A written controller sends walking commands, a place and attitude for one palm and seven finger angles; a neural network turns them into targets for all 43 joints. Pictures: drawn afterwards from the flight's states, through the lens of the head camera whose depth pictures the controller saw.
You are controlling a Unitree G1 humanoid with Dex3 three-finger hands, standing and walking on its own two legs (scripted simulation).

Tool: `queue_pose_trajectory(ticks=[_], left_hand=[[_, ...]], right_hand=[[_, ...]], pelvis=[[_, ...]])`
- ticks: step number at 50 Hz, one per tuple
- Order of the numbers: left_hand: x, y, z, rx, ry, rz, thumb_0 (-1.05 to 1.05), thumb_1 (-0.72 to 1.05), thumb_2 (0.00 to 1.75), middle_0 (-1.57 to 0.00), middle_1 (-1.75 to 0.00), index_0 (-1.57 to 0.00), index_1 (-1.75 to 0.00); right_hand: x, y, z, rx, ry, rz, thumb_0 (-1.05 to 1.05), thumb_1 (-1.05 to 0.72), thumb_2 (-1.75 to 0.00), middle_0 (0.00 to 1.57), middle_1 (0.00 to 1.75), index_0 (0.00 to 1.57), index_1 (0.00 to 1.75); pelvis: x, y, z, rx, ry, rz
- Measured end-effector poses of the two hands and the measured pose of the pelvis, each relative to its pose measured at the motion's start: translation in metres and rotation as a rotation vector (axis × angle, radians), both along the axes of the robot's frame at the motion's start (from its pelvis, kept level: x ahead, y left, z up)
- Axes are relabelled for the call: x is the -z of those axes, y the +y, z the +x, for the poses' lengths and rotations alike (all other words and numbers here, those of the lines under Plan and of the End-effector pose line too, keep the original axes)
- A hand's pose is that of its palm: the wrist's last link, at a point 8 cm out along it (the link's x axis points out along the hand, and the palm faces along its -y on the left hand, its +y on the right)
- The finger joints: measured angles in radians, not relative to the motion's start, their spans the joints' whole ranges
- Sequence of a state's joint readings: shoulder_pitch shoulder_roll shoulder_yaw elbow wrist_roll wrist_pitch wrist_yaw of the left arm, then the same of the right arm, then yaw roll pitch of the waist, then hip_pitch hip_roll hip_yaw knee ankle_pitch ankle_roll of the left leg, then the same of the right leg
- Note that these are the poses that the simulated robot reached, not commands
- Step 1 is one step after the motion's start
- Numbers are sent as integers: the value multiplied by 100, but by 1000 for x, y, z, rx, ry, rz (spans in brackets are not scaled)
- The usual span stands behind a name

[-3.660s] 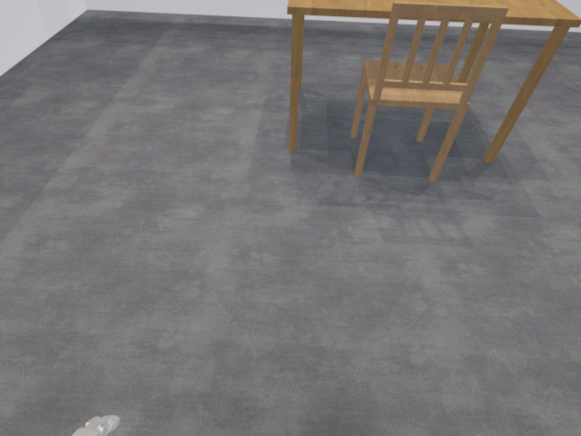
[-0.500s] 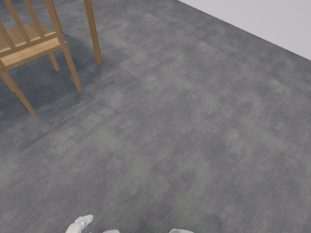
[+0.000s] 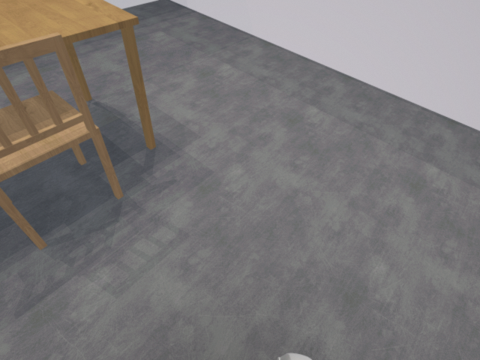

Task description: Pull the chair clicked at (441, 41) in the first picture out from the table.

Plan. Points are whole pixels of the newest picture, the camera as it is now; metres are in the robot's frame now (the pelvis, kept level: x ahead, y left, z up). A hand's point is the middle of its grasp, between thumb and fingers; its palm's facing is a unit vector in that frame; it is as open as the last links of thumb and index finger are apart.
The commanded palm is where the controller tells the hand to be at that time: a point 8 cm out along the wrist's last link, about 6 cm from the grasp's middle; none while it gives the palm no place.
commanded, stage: walk to a spot facing it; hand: left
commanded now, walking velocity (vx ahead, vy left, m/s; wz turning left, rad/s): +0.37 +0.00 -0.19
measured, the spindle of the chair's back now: (16, 103) +0.82 +0.77 -0.11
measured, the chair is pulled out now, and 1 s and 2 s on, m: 0.00 0.00 0.00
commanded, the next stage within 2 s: turn to face it in 1.14 s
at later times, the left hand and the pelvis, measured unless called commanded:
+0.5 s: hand (192, 288) +0.29 +0.11 -0.16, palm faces +0.01 -0.97 -0.23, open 7.2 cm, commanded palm none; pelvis +0.23 -0.07 +0.00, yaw -3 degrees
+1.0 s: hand (185, 234) +0.44 +0.16 -0.18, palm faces +0.04 -0.99 -0.16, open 7.4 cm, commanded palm none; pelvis +0.45 -0.02 +0.00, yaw -3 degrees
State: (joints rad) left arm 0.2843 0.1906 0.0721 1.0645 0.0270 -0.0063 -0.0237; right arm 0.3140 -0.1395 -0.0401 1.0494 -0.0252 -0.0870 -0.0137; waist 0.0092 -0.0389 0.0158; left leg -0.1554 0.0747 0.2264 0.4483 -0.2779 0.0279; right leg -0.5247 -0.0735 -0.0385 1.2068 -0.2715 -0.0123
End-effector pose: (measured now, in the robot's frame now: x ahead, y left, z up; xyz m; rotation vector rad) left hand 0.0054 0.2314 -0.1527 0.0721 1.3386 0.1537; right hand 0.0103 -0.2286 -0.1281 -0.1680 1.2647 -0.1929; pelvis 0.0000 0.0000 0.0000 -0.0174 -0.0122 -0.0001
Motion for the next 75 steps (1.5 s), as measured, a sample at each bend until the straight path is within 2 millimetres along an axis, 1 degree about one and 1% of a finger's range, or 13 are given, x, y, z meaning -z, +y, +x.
queue_pose_trajectory(ticks=[9,16,19,24,29,34,41,45,53,58,65,71,75], left_hand=[[-7,-19,143,108,-69,24,1,93,90,-20,-30,-19,-30],[3,-60,259,167,-187,63,1,92,90,-20,-30,-19,-30],[-2,-71,273,132,-190,59,1,91,90,-20,-30,-19,-30],[-18,-69,281,89,-141,94,-1,95,90,-20,-30,-20,-30],[-18,-73,279,63,-50,69,0,94,90,-20,-30,-20,-30],[-8,-78,275,-3,42,15,0,92,90,-20,-30,-20,-30],[14,-66,283,-83,209,-49,1,91,90,-20,-30,-20,-30],[12,-45,328,-44,220,-38,1,91,90,-20,-30,-20,-30],[-7,-19,487,45,0,37,1,91,90,-20,-30,-19,-30],[-17,-34,583,126,-93,57,1,91,90,-19,-30,-19,-30],[-9,-87,704,279,-186,93,1,91,90,-20,-30,-19,-30],[-16,-125,734,249,-223,64,1,91,90,-20,-30,-19,-30],[-25,-126,743,179,-246,68,-2,94,90,-20,-30,-20,-30]], right_hand=[[12,13,-28,158,268,92,0,-92,-90,20,30,20,30],[39,-4,4,216,407,168,1,-91,-90,20,30,20,30],[39,-26,59,190,344,155,1,-91,-90,20,30,20,30],[29,-60,181,122,117,99,1,-91,-90,20,30,20,30],[14,-76,288,63,-53,65,1,-92,-90,19,30,20,30],[4,-69,375,-24,-117,48,0,-92,-90,19,30,20,30],[9,-32,482,-120,-180,21,0,-91,-90,19,30,20,30],[10,-17,491,-68,-170,29,0,-91,-90,20,30,20,30],[6,-32,463,79,3,0,-2,-95,-90,20,30,20,30],[16,-32,448,160,127,51,-1,-93,-90,20,30,20,30],[45,-42,451,281,260,144,0,-91,-90,20,30,20,30],[42,-70,510,247,243,141,1,-91,-90,20,30,20,30],[33,-87,567,181,161,115,1,-91,-90,20,30,20,30]], pelvis=[[4,-15,82,46,1,25],[30,-53,158,65,-6,32],[23,-63,181,58,-19,32],[6,-71,221,53,-9,24],[-1,-70,263,45,3,12],[1,-61,307,26,6,-4],[19,-31,378,13,-1,-11],[16,-20,409,31,-23,1],[0,-21,471,73,-20,26],[1,-35,513,112,-16,39],[24,-78,577,174,-12,52],[15,-98,607,129,-24,35],[6,-103,621,83,-10,28]])
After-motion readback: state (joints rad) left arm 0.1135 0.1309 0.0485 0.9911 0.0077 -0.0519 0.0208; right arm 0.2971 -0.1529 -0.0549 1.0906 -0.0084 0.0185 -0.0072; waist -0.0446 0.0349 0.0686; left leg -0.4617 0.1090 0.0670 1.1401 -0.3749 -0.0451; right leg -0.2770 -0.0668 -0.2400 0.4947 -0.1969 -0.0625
